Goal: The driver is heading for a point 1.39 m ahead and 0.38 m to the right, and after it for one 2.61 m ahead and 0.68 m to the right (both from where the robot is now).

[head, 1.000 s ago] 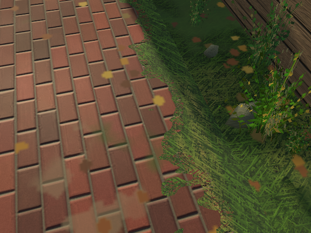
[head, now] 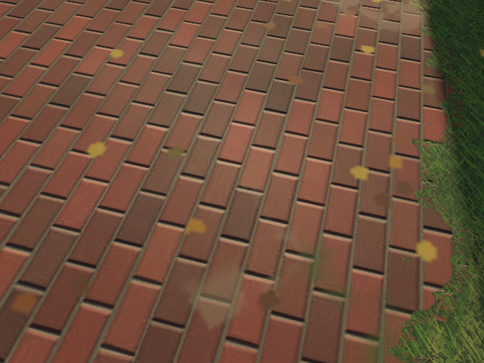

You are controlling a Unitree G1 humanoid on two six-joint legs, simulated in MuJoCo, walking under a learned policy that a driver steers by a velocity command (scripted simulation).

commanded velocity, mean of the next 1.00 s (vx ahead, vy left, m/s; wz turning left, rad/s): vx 0.00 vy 0.00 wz -0.37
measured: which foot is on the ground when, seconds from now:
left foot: down 0.00-0.12, up 0.14-0.50, down 0.52-0.90, up 0.92-1.00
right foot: up 0.00-0.10, down 0.12-0.52, up 0.54-0.86, down 0.88-1.00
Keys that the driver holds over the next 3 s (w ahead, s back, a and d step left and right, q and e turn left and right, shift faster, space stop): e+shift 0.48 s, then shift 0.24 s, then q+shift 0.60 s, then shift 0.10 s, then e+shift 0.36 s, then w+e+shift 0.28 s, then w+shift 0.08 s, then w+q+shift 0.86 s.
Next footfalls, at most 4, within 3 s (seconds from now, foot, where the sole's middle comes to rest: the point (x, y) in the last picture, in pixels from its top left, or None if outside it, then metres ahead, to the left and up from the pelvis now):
0.12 right None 0.02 -0.11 -0.78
0.52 left None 0.12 0.07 -0.78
0.88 right None -0.01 -0.09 -0.78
1.26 left None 0.10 0.11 -0.78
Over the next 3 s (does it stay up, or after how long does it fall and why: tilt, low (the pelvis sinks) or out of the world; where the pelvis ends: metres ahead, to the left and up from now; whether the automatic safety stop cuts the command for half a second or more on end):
stays up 0.87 -0.35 -0.01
